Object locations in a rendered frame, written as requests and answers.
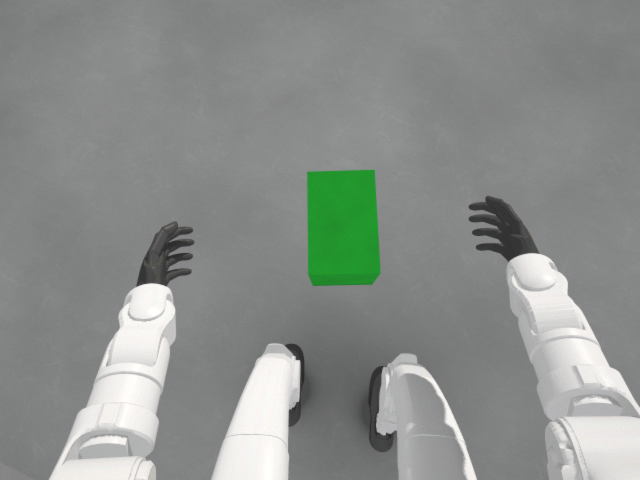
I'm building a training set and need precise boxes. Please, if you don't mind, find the left robot forearm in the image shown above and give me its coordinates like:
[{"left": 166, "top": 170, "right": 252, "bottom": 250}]
[{"left": 49, "top": 284, "right": 176, "bottom": 480}]

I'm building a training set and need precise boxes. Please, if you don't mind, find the right robot forearm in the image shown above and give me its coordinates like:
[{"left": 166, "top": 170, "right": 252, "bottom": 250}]
[{"left": 506, "top": 253, "right": 640, "bottom": 422}]

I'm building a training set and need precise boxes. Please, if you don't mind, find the robot left hand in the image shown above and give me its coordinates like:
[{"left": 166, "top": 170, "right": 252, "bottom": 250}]
[{"left": 136, "top": 221, "right": 194, "bottom": 287}]

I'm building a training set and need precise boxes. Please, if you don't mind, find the carton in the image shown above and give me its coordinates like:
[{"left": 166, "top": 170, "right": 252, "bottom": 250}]
[{"left": 307, "top": 170, "right": 381, "bottom": 286}]

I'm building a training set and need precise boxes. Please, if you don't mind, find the right robot foot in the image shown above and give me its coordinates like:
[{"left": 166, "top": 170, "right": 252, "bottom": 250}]
[{"left": 368, "top": 366, "right": 394, "bottom": 452}]

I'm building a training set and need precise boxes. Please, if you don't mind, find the robot left upper arm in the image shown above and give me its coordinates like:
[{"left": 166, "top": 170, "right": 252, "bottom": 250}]
[{"left": 53, "top": 456, "right": 156, "bottom": 480}]

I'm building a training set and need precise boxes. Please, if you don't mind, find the robot right shin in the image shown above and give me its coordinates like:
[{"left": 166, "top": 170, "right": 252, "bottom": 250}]
[{"left": 376, "top": 353, "right": 417, "bottom": 434}]

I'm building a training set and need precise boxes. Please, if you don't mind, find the robot right upper arm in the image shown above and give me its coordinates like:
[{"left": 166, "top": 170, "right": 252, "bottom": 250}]
[{"left": 545, "top": 416, "right": 640, "bottom": 480}]

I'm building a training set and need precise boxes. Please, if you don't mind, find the robot right hand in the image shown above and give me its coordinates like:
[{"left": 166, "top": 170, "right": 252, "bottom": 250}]
[{"left": 469, "top": 196, "right": 539, "bottom": 262}]

